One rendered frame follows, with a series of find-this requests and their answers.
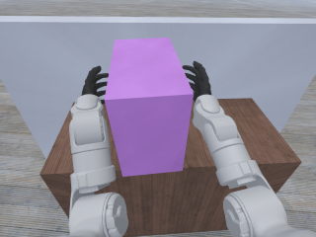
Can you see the right robot forearm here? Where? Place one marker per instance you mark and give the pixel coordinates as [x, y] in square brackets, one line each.
[230, 156]

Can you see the robot right upper arm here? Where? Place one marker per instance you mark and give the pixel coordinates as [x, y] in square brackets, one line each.
[256, 212]

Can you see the right robot hand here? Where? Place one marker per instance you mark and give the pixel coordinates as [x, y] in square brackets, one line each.
[201, 80]

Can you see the carton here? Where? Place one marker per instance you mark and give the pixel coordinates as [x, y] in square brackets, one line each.
[149, 104]

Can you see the left robot hand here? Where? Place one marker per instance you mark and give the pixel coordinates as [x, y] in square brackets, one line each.
[91, 87]

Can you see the left robot forearm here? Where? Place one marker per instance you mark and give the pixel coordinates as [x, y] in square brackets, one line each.
[90, 146]

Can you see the robot left upper arm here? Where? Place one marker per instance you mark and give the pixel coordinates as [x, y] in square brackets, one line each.
[100, 215]

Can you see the pedestal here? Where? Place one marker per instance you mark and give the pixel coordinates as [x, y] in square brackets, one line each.
[185, 201]

